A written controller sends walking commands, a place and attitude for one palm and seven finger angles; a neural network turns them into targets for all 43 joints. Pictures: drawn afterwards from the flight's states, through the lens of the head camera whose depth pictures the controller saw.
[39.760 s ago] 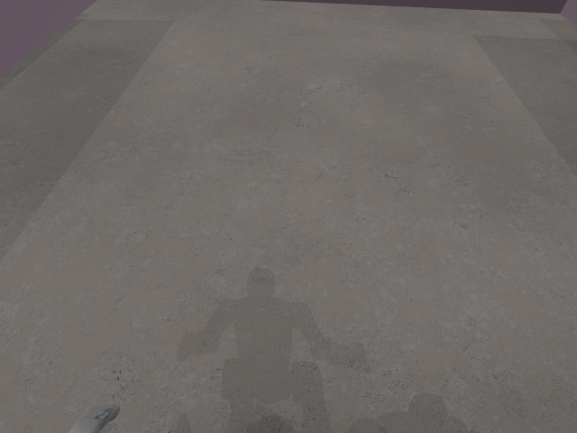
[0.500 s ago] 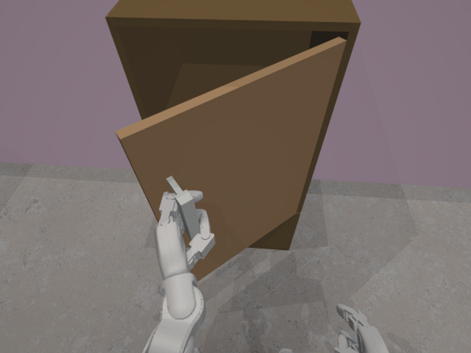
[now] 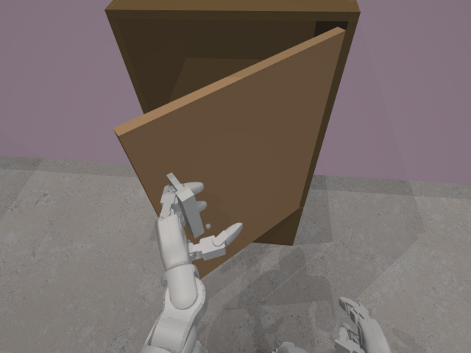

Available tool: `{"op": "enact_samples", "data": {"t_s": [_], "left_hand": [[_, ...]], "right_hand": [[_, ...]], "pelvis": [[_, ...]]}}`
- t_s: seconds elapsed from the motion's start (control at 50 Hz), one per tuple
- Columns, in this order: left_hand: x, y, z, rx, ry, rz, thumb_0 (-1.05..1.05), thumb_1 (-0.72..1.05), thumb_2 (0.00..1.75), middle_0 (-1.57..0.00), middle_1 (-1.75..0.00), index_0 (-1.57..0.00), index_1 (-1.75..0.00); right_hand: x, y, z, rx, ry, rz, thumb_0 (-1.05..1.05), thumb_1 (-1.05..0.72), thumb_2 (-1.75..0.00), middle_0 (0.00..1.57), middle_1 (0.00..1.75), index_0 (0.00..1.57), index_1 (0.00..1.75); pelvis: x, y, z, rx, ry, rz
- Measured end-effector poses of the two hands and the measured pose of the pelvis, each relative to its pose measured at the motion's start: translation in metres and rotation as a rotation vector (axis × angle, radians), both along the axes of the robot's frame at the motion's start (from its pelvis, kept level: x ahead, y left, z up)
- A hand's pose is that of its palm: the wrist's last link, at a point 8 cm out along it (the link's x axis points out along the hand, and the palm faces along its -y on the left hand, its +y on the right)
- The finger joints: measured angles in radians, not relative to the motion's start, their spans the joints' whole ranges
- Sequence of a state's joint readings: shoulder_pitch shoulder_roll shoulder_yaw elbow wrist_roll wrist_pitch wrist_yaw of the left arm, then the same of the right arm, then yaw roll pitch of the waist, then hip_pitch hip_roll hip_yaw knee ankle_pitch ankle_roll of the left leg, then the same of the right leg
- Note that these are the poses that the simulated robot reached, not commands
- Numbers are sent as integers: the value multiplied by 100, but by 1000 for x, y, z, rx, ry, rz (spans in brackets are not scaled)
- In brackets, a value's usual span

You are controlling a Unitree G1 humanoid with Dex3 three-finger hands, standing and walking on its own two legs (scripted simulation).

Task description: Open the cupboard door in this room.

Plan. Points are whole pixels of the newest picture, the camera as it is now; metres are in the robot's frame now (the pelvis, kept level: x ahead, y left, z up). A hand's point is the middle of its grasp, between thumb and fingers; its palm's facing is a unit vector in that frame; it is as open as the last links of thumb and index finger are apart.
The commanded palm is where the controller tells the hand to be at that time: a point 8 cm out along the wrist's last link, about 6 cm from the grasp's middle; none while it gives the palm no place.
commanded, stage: open thumb and fingers to let go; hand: left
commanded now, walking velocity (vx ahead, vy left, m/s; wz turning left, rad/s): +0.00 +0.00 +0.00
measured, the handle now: (185, 206) +0.35 +0.10 +0.06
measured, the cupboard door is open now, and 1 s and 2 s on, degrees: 43 44 44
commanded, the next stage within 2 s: slide the hand sideways off the handle in 0.40 s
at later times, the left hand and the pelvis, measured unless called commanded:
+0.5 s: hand (203, 225) +0.31 +0.07 +0.05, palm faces +0.24 -0.97 -0.01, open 14.5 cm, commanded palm +0.27 +0.11 +0.05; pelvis +0.00 +0.03 +0.00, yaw -1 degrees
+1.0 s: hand (188, 262) +0.25 +0.08 +0.05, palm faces -0.15 -0.99 +0.00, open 16.2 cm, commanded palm +0.23 +0.14 +0.05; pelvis +0.00 +0.05 -0.01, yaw -2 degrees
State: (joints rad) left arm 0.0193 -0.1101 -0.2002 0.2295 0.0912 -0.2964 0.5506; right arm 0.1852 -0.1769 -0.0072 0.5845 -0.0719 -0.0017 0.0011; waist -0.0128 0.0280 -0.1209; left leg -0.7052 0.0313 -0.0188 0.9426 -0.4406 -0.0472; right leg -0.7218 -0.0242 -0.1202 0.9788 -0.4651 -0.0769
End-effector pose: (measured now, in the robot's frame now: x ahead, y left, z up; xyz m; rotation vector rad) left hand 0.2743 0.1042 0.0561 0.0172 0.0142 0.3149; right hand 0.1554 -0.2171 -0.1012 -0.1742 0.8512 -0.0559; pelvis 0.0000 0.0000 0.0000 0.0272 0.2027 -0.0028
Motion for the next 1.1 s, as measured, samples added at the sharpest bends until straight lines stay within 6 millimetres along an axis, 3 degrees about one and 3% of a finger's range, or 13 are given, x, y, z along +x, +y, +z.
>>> {"op": "enact_samples", "data": {"t_s": [0.12, 0.28, 0.54, 0.64, 0.72, 0.78, 0.88, 1.1], "left_hand": [[2, 1, 0, -3, -3, -12, 0, -30, 38, -32, -119, -33, -119], [8, 4, -1, -9, -9, -25, 0, -46, 32, -28, -95, -29, -95], [4, 11, -1, 5, -10, -92, -1, -49, 30, -42, -63, -40, -66], [-2, 22, -2, 101, -44, -422, -1, -49, 30, -32, -49, -26, -50], [-9, 22, -2, 27, -18, -570, -1, -50, 30, -24, -40, -19, -40], [-12, 21, 0, -64, -5, -536, -1, -50, 30, -20, -36, -17, -36], [-19, 20, 0, -67, -19, -488, -1, -50, 30, -16, -33, -20, -34], [-46, 48, -1, 1, -13, -456, -1, -50, 30, -18, -32, -17, -31]], "right_hand": [[-9, 1, -1, -8, 17, -15, 1, -91, -90, 20, 30, 20, 30], [-12, 7, 1, -23, 18, -22, 1, -91, -90, 20, 30, 20, 30], [-4, 29, 6, -6, -19, 7, 1, -91, -90, 20, 30, 20, 30], [-8, 32, 7, -6, -27, 4, 1, -91, -90, 20, 30, 20, 30], [-12, 33, 10, -2, -46, -29, 1, -91, -90, 20, 30, 20, 30], [-14, 35, 15, -4, -58, -43, 1, -91, -90, 20, 30, 20, 30], [-12, 38, 22, -7, -79, -31, 1, -91, -90, 20, 30, 20, 30], [7, 44, 20, 7, -113, -2, 1, -91, -90, 20, 30, 20, 30]], "pelvis": [[-1, 5, 0, -3, 0, -5], [-2, 14, -1, -12, 1, -10], [-4, 29, -2, -25, -4, -14], [-6, 34, -5, -26, -8, -8], [-7, 41, -3, -35, -26, -11], [-6, 45, -1, -33, -31, -19], [-3, 47, -2, -25, -20, -32], [0, 47, -9, -34, -15, -25]]}}
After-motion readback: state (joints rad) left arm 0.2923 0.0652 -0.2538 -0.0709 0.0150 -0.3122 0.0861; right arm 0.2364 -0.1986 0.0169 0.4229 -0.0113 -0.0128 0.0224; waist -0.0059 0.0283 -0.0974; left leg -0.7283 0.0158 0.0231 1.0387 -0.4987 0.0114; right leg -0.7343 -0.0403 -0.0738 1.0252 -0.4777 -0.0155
